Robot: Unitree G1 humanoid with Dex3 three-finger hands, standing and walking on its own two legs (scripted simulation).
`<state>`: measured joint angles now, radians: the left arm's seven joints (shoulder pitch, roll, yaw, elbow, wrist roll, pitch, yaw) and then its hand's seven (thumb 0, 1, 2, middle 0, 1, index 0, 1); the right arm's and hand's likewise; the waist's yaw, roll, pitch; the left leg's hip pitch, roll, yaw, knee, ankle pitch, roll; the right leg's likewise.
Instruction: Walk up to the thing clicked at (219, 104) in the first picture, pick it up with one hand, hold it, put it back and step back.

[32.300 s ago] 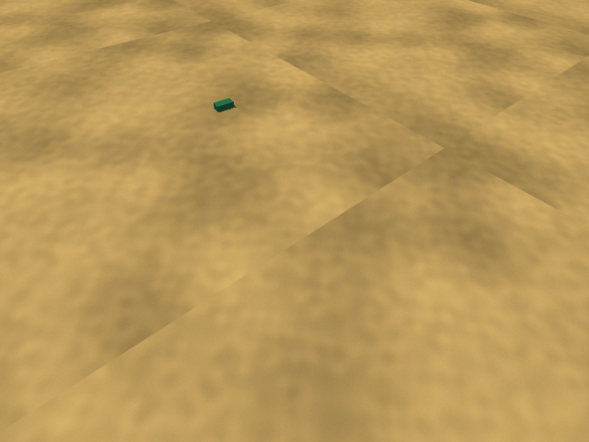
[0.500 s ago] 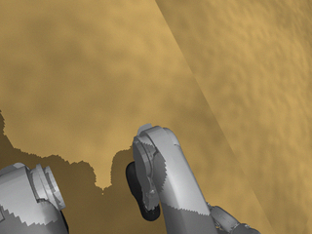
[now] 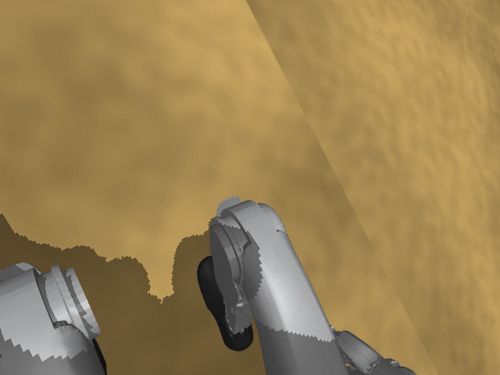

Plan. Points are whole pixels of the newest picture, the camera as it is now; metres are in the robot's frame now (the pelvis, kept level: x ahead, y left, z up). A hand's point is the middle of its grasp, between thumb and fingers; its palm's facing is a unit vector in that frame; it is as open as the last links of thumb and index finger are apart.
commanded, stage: open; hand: left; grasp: from above
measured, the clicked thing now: out of the picture +0.43 +0.32 -0.28
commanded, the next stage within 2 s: withdraw in 0.24 s
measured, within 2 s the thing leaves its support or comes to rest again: neither
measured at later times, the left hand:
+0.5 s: hand out of the picture +0.43 +0.32 -0.24, palm faces -0.41 -0.17 -0.90, open 13.5 cm
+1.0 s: hand out of the picture +0.42 +0.33 -0.06, palm faces -0.46 -0.12 -0.88, open 13.9 cm
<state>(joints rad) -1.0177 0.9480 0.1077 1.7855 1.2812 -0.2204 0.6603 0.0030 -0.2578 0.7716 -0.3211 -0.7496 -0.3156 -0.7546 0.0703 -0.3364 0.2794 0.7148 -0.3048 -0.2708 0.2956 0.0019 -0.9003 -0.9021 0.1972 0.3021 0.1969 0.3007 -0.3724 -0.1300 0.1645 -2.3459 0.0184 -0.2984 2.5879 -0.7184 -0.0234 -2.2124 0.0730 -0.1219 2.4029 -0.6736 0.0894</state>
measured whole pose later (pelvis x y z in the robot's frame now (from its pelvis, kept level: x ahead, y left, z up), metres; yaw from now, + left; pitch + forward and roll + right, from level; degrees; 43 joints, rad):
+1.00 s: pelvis -0.01 -0.01 +0.06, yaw +7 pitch +31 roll -8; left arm -0.96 0.67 -0.05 1.34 1.13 -0.09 0.20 0.00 -0.50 1.00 -0.11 -0.98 -0.10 -0.99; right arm 0.14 -0.29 0.07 0.69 -0.10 -0.04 0.20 0.00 -0.91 -0.91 0.20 0.30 0.20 0.30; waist -0.21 0.03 -0.09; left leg -2.24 0.02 -0.16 2.33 -0.65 -0.02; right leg -2.15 0.01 -0.04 2.24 -0.66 0.06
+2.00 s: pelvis +0.00 -0.01 +0.18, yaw +10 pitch +32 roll -6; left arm -0.28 0.46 0.03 0.48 0.50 0.08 0.02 0.01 0.80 0.88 -0.22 -0.32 -0.21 -0.32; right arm 0.09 -0.30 -0.03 0.58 0.00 0.01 0.07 0.01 -0.91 -0.90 0.20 0.30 0.20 0.30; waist -0.05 0.03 -0.19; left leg -1.88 0.03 -0.11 1.97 -0.64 -0.02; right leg -1.81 -0.01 -0.03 1.90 -0.65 0.05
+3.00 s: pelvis +0.08 +0.00 +0.42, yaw +16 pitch +10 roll -3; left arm 0.51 0.22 0.03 -0.13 -0.06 0.47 0.01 0.01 0.90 0.89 -0.20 -0.30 -0.20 -0.30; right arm 0.26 -0.22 0.04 0.52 0.01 -0.23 -0.18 0.01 -0.90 -0.90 0.20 0.30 0.20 0.30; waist -0.03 0.05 -0.17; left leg -0.72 0.04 -0.07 1.03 -0.49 -0.02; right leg -0.64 -0.03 -0.06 0.96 -0.49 0.03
